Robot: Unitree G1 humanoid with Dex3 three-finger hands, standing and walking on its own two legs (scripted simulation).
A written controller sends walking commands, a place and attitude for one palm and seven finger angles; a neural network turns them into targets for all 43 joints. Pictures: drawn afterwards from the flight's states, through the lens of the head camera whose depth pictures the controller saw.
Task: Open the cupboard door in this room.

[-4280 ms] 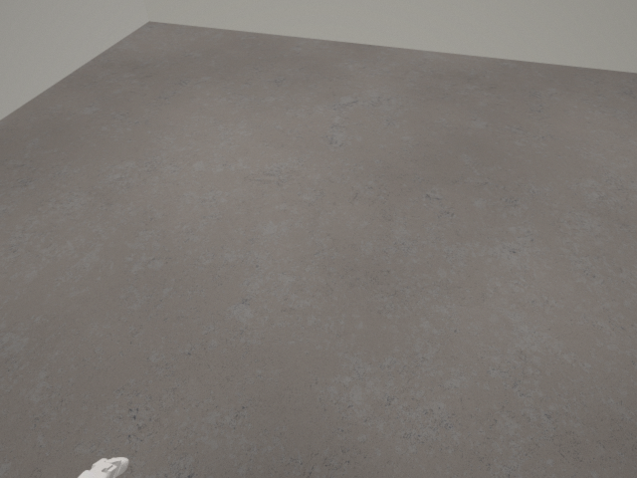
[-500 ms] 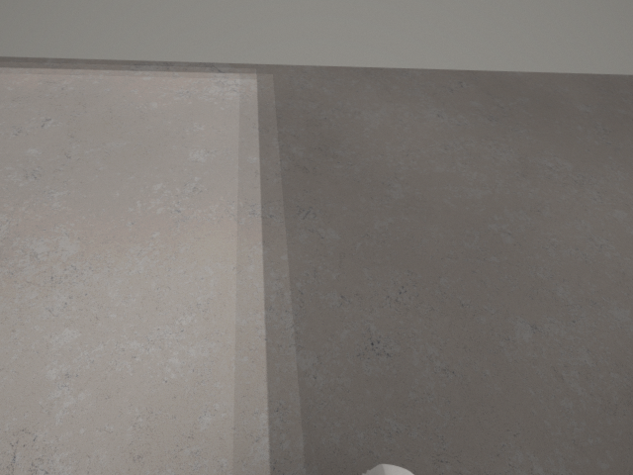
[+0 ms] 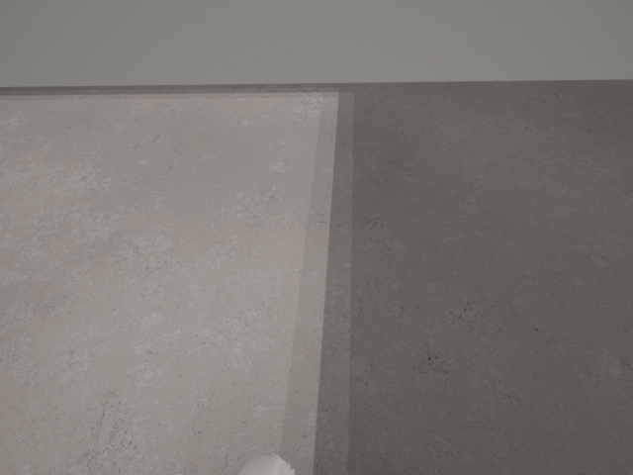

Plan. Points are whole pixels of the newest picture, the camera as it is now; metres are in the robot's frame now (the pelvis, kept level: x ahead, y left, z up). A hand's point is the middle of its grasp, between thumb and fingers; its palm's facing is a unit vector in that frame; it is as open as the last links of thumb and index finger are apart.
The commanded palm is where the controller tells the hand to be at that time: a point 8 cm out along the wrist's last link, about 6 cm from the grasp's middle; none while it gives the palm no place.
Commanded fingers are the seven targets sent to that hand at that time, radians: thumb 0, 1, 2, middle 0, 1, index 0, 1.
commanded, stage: turn or walk to find it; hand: left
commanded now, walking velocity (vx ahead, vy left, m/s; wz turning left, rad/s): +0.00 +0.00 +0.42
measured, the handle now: out of the picture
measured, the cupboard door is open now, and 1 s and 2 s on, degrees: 0 0 0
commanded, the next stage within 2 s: none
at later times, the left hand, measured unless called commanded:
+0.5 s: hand out of the picture -0.03 +0.28 -0.17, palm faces +0.25 -0.93 -0.25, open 7.4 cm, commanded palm none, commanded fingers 0.00 0.90 0.90 -0.20 -0.30 -0.20 -0.30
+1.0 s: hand out of the picture -0.05 +0.21 -0.15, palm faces +0.43 -0.87 -0.26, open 7.4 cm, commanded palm none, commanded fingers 0.00 0.90 0.90 -0.20 -0.30 -0.20 -0.30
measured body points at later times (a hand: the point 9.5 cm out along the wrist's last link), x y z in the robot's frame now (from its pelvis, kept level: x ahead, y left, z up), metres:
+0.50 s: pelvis -0.03 +0.06 +0.00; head +0.00 +0.08 +0.45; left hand -0.04 +0.33 -0.15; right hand +0.12 -0.16 -0.13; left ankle -0.04 +0.15 -0.74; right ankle -0.02 -0.09 -0.67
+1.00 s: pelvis -0.03 +0.01 +0.00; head +0.01 +0.01 +0.45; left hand -0.07 +0.26 -0.13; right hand +0.11 -0.21 -0.16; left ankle -0.11 +0.15 -0.67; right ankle -0.01 -0.08 -0.74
